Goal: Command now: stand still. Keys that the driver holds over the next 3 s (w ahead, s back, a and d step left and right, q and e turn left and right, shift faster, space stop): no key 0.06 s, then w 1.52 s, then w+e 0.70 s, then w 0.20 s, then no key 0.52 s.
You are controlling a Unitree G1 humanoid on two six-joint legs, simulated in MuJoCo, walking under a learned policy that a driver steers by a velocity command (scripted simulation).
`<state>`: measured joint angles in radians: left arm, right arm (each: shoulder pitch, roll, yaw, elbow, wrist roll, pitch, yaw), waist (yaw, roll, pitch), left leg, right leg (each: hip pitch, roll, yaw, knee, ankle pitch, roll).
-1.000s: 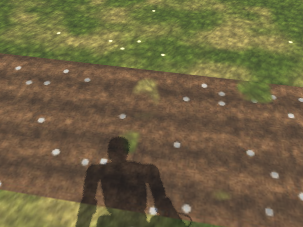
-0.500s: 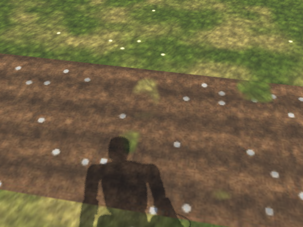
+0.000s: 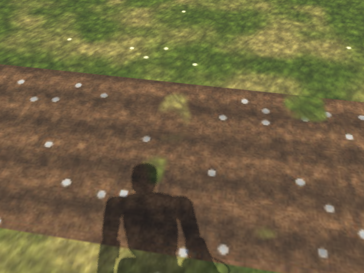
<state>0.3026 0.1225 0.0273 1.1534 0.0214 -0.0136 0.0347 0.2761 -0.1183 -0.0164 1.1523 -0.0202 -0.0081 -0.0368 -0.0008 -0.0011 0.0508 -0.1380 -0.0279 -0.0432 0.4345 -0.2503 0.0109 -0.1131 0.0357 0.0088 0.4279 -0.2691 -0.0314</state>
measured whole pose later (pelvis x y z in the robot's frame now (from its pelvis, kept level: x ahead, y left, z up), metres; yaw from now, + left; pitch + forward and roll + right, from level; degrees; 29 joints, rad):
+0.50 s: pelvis +0.10 +0.03 +0.00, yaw +0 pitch -1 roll +0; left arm 0.29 0.18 0.06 1.06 0.04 -0.05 -0.02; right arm 0.47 -0.14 -0.04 1.10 -0.02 -0.07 -0.01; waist -0.01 -0.03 0.02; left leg -0.08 -0.06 0.05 0.41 -0.32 0.08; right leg -0.48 -0.03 -0.04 1.09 -0.29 -0.08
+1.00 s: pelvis +0.37 -0.01 +0.00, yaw +1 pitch -1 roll -1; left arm 0.33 0.18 0.05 1.06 0.02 -0.09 0.00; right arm 0.25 -0.19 -0.05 0.99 -0.04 -0.06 0.02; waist 0.00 0.03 0.05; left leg -0.54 0.08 0.00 1.12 -0.24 0.08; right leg -0.16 0.09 -0.11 0.36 -0.20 -0.12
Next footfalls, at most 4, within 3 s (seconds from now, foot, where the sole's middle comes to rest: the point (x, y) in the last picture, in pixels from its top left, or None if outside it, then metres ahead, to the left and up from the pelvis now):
0.78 right None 0.42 -0.05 -0.78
1.34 left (165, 219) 0.74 0.10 -0.78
1.90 right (204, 162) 1.03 -0.07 -0.78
2.46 left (191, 108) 1.39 -0.02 -0.78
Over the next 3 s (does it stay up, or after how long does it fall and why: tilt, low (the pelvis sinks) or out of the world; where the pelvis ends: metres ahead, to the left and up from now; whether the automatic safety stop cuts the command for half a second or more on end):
stays up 1.35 -0.11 0.00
